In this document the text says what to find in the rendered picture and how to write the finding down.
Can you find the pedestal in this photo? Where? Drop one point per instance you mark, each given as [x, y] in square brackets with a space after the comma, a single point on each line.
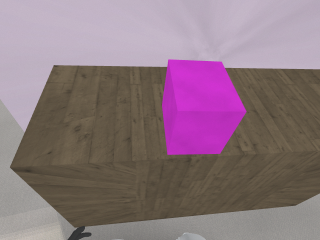
[95, 147]

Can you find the robot left hand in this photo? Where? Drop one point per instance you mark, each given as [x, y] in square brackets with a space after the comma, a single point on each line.
[77, 234]

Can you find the carton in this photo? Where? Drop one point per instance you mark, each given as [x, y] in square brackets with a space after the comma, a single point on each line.
[201, 107]

